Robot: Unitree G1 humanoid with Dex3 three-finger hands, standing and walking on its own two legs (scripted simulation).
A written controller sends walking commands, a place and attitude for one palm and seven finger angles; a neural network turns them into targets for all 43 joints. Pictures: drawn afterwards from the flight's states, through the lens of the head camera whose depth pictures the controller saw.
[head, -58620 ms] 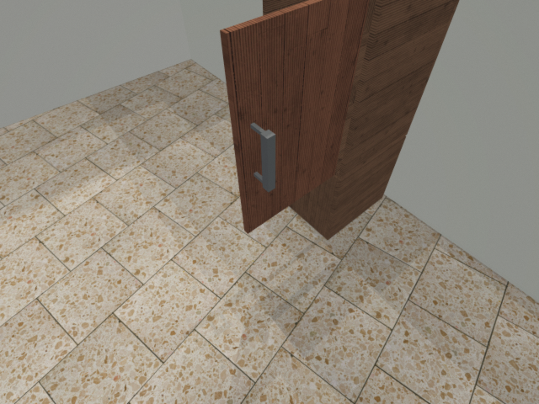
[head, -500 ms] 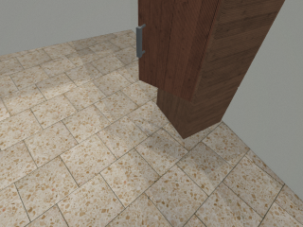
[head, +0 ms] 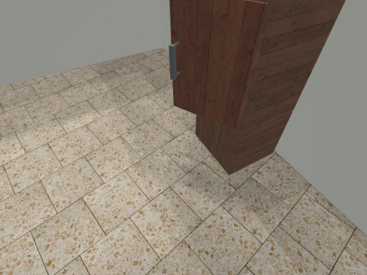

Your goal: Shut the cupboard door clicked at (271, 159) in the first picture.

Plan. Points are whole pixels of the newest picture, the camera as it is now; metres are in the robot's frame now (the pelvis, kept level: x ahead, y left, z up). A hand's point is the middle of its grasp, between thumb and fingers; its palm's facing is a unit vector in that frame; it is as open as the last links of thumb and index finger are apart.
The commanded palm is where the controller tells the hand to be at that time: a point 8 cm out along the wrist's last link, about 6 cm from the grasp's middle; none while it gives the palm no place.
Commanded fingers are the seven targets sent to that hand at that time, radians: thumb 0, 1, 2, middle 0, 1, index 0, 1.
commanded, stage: let the arm hang, fingers relaxed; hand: left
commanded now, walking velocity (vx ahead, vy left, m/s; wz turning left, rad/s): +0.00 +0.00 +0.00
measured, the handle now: (175, 60) +1.02 +0.10 -0.04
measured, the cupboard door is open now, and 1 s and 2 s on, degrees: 30 30 30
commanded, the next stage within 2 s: look to check the result in 0.30 s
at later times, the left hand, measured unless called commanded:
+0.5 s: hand out of the picture +0.02 +0.19 -0.17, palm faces +0.02 -0.98 -0.22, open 7.4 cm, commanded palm none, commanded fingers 0.00 0.90 0.90 -0.20 -0.30 -0.20 -0.30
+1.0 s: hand out of the picture +0.06 +0.19 -0.17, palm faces +0.01 -0.97 -0.23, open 7.4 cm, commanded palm none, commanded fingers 0.00 0.90 0.90 -0.20 -0.30 -0.20 -0.30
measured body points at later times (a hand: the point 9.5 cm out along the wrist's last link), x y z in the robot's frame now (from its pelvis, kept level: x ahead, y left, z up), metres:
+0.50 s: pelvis +0.02 +0.00 +0.00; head +0.03 +0.00 +0.45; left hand +0.02 +0.24 -0.15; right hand +0.02 -0.24 -0.16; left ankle +0.05 +0.08 -0.74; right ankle +0.01 -0.12 -0.74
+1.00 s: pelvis +0.04 -0.01 +0.01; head +0.04 -0.01 +0.46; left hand +0.06 +0.24 -0.15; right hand +0.07 -0.26 -0.15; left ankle +0.05 +0.08 -0.74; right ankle +0.01 -0.12 -0.74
